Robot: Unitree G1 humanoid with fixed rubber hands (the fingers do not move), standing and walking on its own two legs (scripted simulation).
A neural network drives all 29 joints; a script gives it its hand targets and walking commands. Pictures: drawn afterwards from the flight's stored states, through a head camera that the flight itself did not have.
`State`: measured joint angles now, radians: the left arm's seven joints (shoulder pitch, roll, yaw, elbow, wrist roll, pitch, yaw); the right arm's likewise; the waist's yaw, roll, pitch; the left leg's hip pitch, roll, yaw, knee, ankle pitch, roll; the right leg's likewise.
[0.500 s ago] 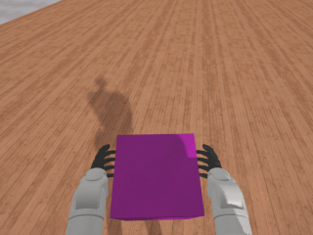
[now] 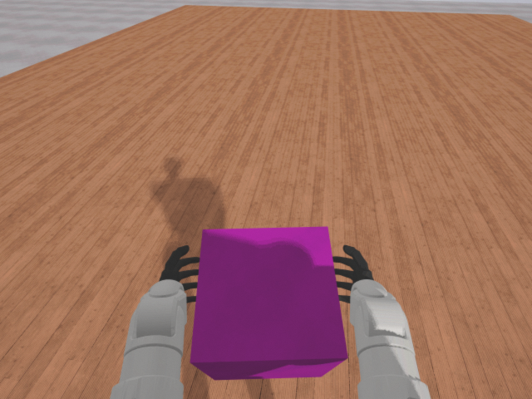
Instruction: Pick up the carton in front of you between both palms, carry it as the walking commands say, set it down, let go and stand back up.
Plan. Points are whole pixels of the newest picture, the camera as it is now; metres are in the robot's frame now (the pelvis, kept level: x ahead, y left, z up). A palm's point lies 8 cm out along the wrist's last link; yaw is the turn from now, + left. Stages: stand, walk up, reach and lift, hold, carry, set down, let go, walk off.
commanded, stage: hold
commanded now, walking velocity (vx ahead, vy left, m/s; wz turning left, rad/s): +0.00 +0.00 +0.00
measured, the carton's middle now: (266, 309) +0.33 +0.00 -0.05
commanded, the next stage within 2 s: set down in 0.08 s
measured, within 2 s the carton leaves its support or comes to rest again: neither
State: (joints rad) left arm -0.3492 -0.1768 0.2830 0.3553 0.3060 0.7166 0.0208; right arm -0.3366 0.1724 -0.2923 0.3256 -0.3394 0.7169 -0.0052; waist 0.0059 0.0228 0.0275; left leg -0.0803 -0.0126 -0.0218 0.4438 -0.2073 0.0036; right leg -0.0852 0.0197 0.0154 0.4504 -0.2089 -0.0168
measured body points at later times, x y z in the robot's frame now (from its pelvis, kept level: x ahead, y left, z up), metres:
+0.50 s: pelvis +0.00 +0.00 -0.02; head +0.07 +0.00 +0.42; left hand +0.37 +0.14 -0.03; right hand +0.37 -0.15 -0.03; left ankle +0.03 +0.12 -0.74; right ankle +0.04 -0.11 -0.74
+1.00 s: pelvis -0.03 +0.01 -0.13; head +0.20 +0.01 +0.26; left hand +0.42 +0.16 -0.20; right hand +0.42 -0.14 -0.20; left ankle +0.04 +0.13 -0.74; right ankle +0.04 -0.12 -0.74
